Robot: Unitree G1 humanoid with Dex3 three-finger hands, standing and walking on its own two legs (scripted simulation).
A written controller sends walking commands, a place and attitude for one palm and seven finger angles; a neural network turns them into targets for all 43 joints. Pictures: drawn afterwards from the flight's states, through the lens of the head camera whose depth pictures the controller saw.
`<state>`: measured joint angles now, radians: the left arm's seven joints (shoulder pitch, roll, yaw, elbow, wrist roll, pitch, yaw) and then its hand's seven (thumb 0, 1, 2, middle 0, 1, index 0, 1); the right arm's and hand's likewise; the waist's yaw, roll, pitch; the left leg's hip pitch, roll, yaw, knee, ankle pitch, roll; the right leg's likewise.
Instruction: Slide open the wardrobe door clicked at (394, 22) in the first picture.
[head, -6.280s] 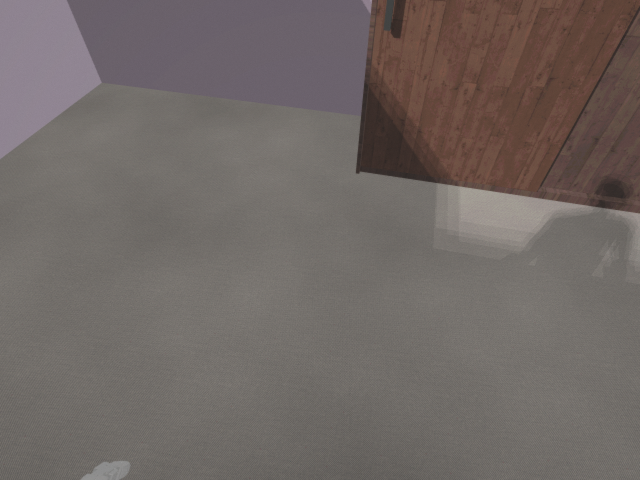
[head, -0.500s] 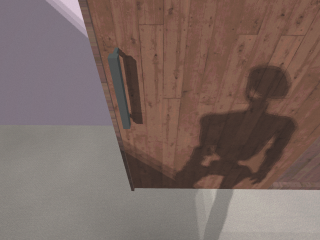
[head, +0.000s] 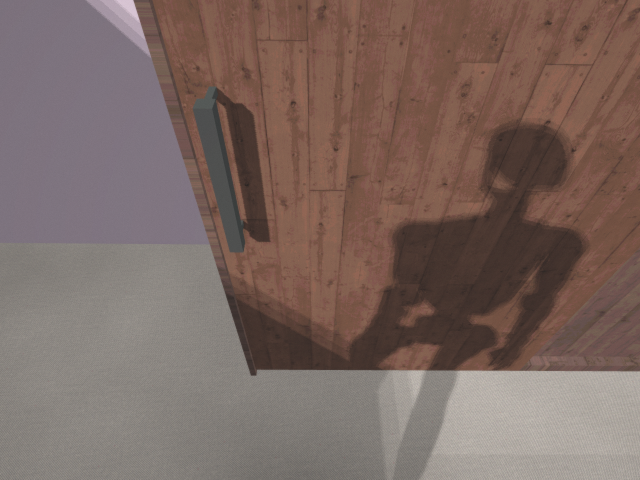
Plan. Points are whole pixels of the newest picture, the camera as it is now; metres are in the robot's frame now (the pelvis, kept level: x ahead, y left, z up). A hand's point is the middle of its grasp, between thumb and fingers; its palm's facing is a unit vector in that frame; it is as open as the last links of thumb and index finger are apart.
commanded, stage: come to a stop and stand still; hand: left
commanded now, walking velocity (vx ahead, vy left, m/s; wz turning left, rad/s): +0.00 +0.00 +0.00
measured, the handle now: (226, 179) +0.52 +0.18 +0.08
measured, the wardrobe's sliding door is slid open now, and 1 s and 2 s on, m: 0.00 0.00 0.00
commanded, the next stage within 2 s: look again from close up in 0.78 s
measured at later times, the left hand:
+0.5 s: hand out of the picture +0.01 +0.16 -0.18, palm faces +0.04 -0.98 -0.17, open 7.4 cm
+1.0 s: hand out of the picture +0.06 +0.19 -0.18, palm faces -0.01 -0.97 -0.24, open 7.4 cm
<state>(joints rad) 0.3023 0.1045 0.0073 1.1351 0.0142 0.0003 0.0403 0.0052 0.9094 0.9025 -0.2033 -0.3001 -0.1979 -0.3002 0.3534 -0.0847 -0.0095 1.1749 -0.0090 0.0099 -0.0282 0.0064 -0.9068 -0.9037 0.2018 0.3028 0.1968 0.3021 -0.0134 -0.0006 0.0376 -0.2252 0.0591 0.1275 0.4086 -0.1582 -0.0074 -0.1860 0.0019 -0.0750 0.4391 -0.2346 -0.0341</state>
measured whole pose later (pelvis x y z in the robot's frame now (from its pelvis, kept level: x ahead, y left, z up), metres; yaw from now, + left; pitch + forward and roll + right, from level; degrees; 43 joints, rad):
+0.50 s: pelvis +0.03 +0.00 +0.00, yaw +0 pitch -1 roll +0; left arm 0.29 0.12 0.00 1.13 0.02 -0.01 0.04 0.00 0.91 0.90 -0.20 -0.30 -0.20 -0.30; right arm 0.27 -0.13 -0.01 1.15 -0.01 -0.01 -0.03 0.01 -0.91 -0.90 0.20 0.30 0.20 0.30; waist 0.00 -0.01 0.05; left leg -0.18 0.06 0.13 0.39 -0.19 -0.01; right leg -0.13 0.00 -0.07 0.41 -0.26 -0.03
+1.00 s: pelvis +0.03 +0.01 +0.00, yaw +0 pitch -1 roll -1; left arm 0.26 0.17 -0.01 1.08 0.02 -0.04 0.05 0.00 0.91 0.90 -0.20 -0.30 -0.20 -0.30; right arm 0.22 -0.19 -0.01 1.05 -0.01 0.00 -0.02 0.01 -0.91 -0.90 0.20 0.30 0.20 0.30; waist -0.01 0.03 0.05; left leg -0.23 0.06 0.09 0.52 -0.27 -0.01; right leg -0.15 0.01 -0.07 0.46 -0.30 -0.03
